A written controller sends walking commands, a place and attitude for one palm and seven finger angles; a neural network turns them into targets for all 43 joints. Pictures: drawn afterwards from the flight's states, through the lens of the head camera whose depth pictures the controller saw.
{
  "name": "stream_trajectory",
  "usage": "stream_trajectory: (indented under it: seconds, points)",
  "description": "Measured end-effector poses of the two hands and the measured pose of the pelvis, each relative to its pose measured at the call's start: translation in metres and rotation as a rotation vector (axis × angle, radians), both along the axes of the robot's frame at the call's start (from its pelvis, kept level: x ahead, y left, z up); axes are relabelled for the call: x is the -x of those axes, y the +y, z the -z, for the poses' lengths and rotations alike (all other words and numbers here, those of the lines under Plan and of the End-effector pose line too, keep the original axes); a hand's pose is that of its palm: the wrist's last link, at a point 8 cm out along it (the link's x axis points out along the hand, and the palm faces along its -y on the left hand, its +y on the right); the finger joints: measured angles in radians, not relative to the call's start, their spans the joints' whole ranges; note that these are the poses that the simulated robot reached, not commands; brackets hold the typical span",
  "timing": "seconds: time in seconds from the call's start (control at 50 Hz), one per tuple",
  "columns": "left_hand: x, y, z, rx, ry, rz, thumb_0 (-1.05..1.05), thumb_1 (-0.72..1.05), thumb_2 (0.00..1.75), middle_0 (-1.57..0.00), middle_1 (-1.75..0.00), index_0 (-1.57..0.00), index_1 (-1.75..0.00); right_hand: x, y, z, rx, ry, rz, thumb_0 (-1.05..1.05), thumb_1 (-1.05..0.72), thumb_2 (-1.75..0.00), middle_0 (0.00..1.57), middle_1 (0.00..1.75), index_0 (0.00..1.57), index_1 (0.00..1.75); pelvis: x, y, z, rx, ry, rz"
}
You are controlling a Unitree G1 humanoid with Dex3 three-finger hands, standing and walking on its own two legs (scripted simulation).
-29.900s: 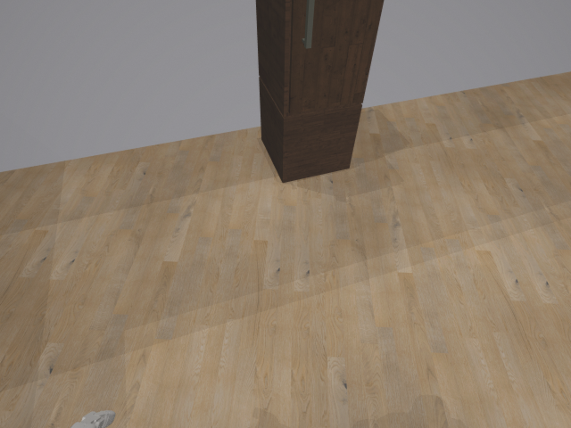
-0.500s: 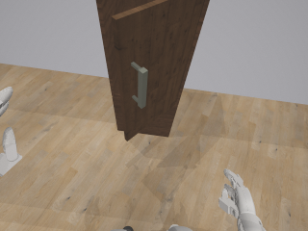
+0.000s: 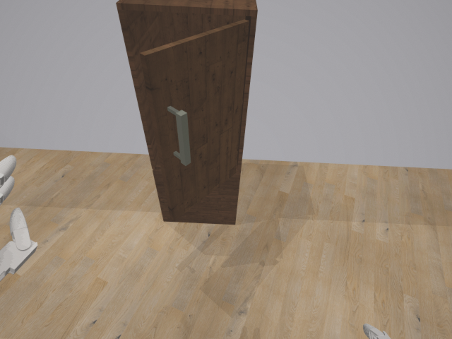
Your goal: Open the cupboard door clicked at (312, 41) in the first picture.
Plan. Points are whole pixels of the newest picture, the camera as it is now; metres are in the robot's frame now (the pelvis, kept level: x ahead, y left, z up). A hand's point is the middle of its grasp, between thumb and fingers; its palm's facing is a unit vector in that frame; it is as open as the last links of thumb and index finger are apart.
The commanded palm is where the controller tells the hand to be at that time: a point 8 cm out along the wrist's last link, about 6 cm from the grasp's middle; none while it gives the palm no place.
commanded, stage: stop stepping back and stand still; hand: left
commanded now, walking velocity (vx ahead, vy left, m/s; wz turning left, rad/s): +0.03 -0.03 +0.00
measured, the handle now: (178, 136) +0.60 +0.14 +0.03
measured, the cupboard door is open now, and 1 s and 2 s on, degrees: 50 50 50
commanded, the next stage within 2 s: let the arm hang, fingers relaxed in 0.54 s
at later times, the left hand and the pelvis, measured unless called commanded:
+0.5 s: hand (1, 268) +0.18 +0.28 +0.15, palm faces +0.40 -0.80 -0.45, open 7.4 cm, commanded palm +0.12 +0.32 +0.18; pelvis -0.03 +0.02 +0.00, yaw -1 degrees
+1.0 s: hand out of the picture -0.03 +0.19 -0.17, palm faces -0.07 -0.99 -0.15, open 7.3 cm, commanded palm none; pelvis -0.04 +0.02 +0.00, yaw +0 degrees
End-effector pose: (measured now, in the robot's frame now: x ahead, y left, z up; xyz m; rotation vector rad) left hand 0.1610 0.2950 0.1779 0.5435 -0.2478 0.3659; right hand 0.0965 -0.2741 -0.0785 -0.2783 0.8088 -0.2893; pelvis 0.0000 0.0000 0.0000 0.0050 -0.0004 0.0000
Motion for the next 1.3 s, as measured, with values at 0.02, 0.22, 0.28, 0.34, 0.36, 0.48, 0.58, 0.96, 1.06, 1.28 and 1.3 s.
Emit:
stream_trajectory:
  seconds: [0.02,0.22,0.28,0.34,0.36,0.48,0.58,0.96,1.06,1.28,1.3]
  points:
    - [0.002,0.002,0.001,-0.006,0.009,0.002,0.01,0.89,0.90,-0.22,-0.31,-0.21,-0.30,0.002,0.001,-0.001,0.000,-0.008,0.002,0.01,-0.90,-0.90,0.20,0.30,0.20,0.30,0.002,0.001,0.000,-0.003,-0.004,0.005]
    - [0.019,0.008,0.001,-0.018,0.018,0.027,0.01,0.89,0.90,-0.22,-0.31,-0.21,-0.30,-0.009,0.036,-0.008,-0.059,-0.106,-0.063,0.01,-0.90,-0.90,0.20,0.30,0.20,0.30,0.020,0.010,-0.002,0.010,-0.014,0.023]
    - [0.024,0.012,0.002,-0.005,0.017,0.015,0.01,0.89,0.90,-0.22,-0.31,-0.21,-0.30,-0.015,0.049,-0.010,-0.075,-0.122,-0.089,0.01,-0.90,-0.90,0.20,0.30,0.20,0.30,0.024,0.014,-0.002,0.014,-0.013,0.024]
    - [0.027,0.017,0.003,0.006,0.022,-0.001,0.01,0.89,0.90,-0.22,-0.31,-0.21,-0.30,-0.020,0.059,-0.011,-0.086,-0.133,-0.110,0.01,-0.90,-0.90,0.20,0.30,0.20,0.30,0.026,0.017,-0.003,0.015,-0.012,0.025]
    - [0.028,0.018,0.004,0.009,0.024,-0.006,0.01,0.89,0.90,-0.22,-0.31,-0.21,-0.30,-0.022,0.062,-0.012,-0.088,-0.135,-0.117,0.01,-0.90,-0.90,0.20,0.30,0.20,0.30,0.027,0.018,-0.003,0.015,-0.012,0.024]
    - [0.027,0.025,0.007,0.024,0.039,-0.025,0.01,0.89,0.90,-0.22,-0.31,-0.21,-0.30,-0.027,0.072,-0.013,-0.091,-0.134,-0.139,0.01,-0.90,-0.90,0.20,0.30,0.20,0.30,0.028,0.022,-0.005,0.017,-0.009,0.020]
    - [0.023,0.026,0.008,0.026,0.052,-0.019,0.01,0.89,0.90,-0.22,-0.31,-0.21,-0.30,-0.029,0.072,-0.014,-0.080,-0.122,-0.137,0.01,-0.90,-0.90,0.20,0.30,0.20,0.30,0.027,0.025,-0.005,0.017,-0.005,0.016]
    - [0.159,-0.049,0.316,0.513,1.509,-0.104,0.01,0.91,0.90,-0.21,-0.30,-0.20,-0.30,0.075,0.012,0.042,-0.071,0.418,-0.023,0.00,-0.91,-0.90,0.20,0.30,0.20,0.30,0.038,0.019,0.000,0.007,-0.015,-0.004]
    - [0.218,-0.058,0.324,0.595,1.659,-0.206,0.01,0.92,0.90,-0.21,-0.30,-0.21,-0.30,0.122,0.009,0.044,-0.071,0.595,0.023,0.00,-0.91,-0.90,0.20,0.30,0.20,0.30,0.035,0.012,-0.004,0.012,-0.013,-0.014]
    - [0.226,-0.028,0.307,0.533,1.653,-0.349,0.01,0.91,0.90,-0.21,-0.30,-0.20,-0.30,0.136,0.036,0.061,-0.171,0.650,0.028,0.00,-0.91,-0.90,0.20,0.30,0.20,0.30,0.031,0.006,-0.006,0.011,-0.023,-0.020]
    - [0.220,-0.026,0.306,0.523,1.637,-0.349,0.01,0.91,0.90,-0.21,-0.30,-0.20,-0.30,0.133,0.039,0.063,-0.180,0.640,0.024,0.00,-0.91,-0.90,0.20,0.30,0.20,0.30,0.030,0.006,-0.006,0.010,-0.024,-0.020]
